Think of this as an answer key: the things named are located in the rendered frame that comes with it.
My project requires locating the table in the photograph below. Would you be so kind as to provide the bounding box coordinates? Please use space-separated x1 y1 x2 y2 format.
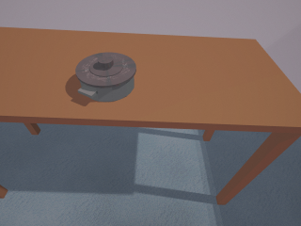
0 26 301 205

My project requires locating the pot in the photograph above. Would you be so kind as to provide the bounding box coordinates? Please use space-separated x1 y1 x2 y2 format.
77 77 135 103

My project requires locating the knob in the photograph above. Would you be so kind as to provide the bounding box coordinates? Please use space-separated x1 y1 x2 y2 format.
97 56 114 69

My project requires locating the lid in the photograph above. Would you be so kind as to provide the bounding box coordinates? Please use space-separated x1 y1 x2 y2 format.
75 52 136 89

